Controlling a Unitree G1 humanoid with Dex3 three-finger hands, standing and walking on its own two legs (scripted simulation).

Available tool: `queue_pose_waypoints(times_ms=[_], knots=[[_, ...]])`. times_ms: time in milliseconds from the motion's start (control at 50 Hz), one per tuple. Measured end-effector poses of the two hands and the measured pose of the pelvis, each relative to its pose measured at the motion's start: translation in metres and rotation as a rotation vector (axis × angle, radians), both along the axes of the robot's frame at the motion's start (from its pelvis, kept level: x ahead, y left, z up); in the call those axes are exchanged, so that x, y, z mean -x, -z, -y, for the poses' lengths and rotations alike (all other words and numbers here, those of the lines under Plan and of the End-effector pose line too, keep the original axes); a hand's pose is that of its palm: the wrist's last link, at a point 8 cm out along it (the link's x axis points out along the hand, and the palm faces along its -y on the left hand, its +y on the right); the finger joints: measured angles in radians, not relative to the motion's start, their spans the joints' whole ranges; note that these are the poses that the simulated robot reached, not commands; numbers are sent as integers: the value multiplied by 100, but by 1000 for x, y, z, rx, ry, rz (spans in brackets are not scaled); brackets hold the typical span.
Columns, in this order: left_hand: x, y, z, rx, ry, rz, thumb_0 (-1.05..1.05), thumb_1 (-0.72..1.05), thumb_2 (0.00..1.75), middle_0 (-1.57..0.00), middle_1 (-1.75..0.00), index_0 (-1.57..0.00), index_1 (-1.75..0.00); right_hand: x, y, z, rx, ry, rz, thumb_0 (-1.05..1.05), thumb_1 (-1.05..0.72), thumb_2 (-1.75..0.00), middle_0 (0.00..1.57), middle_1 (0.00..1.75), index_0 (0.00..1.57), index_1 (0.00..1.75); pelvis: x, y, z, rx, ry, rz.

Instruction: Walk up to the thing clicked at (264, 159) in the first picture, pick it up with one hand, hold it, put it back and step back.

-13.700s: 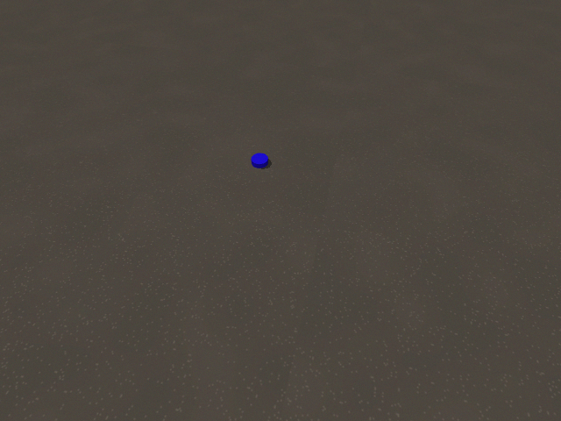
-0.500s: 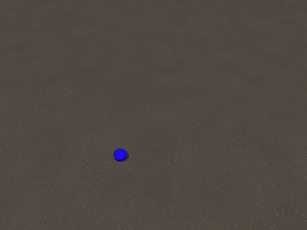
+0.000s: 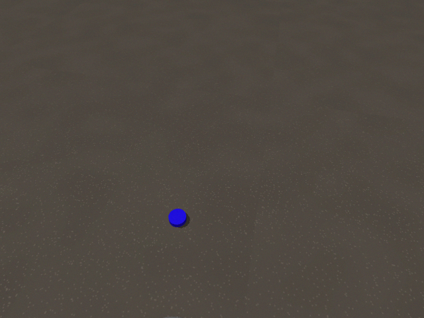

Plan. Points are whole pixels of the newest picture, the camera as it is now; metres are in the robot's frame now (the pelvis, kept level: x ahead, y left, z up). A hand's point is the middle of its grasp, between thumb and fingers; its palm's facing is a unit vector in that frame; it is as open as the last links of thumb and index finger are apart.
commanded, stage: walk up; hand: left
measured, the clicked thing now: (177, 217) +0.71 +0.20 -0.76
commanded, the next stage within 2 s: none
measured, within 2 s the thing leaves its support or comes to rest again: neither
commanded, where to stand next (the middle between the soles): +0.32 -0.02 m, yaw -2 degrees
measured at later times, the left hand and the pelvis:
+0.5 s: hand (100, 269) +0.25 +0.28 -0.15, palm faces -0.10 -0.93 -0.36, open 7.4 cm; pelvis +0.16 +0.01 -0.01, yaw -2 degrees
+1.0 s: hand (125, 239) +0.34 +0.25 -0.18, palm faces -0.04 -0.94 -0.33, open 7.4 cm; pelvis +0.25 -0.01 -0.02, yaw -1 degrees
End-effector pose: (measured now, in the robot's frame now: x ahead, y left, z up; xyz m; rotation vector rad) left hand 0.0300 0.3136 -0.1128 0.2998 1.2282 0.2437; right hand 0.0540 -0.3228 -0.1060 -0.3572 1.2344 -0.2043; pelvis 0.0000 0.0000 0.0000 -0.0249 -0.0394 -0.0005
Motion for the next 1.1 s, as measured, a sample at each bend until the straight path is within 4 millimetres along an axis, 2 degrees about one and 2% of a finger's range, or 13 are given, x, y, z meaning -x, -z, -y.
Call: queue_pose_waypoints(times_ms=[60, 120, 240, 340, 440, 540, 600, 680, 740, 860, 920, 1000, 1100], knots=[[0, 10, -23, -4, -11, -45, 1, 90, 89, -20, -30, -21, -30, -21, -3, -7, 29, -14, 25, 0, -91, -89, 20, 30, 20, 30, -18, 8, -14, 9, -14, 5], [-12, 24, -42, -11, 0, -83, 1, 90, 89, -20, -30, -21, -30, -36, -2, -16, 60, -6, 67, 0, -91, -89, 20, 30, 20, 30, -34, 19, -27, -22, -1, 17], [-63, 18, -45, 8, 48, -66, 1, 91, 89, -20, -30, -20, -30, -47, -13, -35, 46, 27, 75, 0, -91, -89, 20, 30, 20, 30, -67, 8, -34, -32, 15, 20], [-113, 7, -38, 19, 98, -35, 1, 91, 89, -20, -30, -20, -30, -61, -13, -39, 24, 43, 70, 0, -90, -89, 20, 30, 20, 30, -98, 3, -32, -36, 29, 26], [-175, -2, -22, 15, 138, 23, 1, 91, 89, -20, -30, -21, -30, -81, -1, -28, -1, 57, 55, 0, -90, -89, 20, 30, 20, 30, -132, 6, -21, -44, 37, 26], [-240, -6, 3, -23, 159, 129, 1, 91, 89, -20, -30, -21, -30, -115, 24, -4, -16, 60, 44, 0, -90, -89, 20, 30, 20, 30, -171, 21, 1, -33, 32, 28], [-265, -12, 17, -24, 151, 191, 1, 91, 89, -20, -30, -21, -30, -143, 28, 2, -22, 46, 38, 1, -90, -89, 20, 30, 20, 30, -186, 21, 10, -37, 29, 32], [-279, -18, 28, -18, 143, 192, 1, 91, 89, -20, -30, -21, -30, -181, 20, 5, -29, 18, 69, 1, -91, -89, 20, 30, 20, 30, -205, 13, 14, -37, 29, 22], [-286, -15, 30, -19, 148, 165, 1, 90, 89, -20, -30, -21, -30, -202, 15, 7, -20, 1, 77, 0, -91, -89, 20, 30, 20, 30, -218, 11, 15, -30, 30, 9], [-297, 14, 19, 0, 114, 108, 1, 90, 89, -20, -30, -21, -30, -230, 17, 4, 38, -3, 61, 0, -91, -89, 20, 30, 20, 30, -240, 24, 7, -25, 19, 9], [-302, 25, 18, 17, 87, 71, 1, 90, 89, -20, -30, -21, -30, -243, 15, -1, 40, -7, 53, 0, -91, -89, 20, 30, 20, 30, -246, 25, 6, -24, 21, 5], [-301, 30, 21, 29, 77, 40, 1, 91, 89, -20, -30, -21, -30, -267, 12, -5, 30, -17, 69, 0, -90, -89, 20, 30, 20, 30, -253, 22, 9, -10, 17, 2], [-301, 24, 23, 33, 62, 11, 1, 91, 89, -20, -30, -21, -30, -297, 10, -13, 4, -37, 104, 0, -90, -89, 20, 30, 20, 30, -259, 15, 8, -14, 13, -1]])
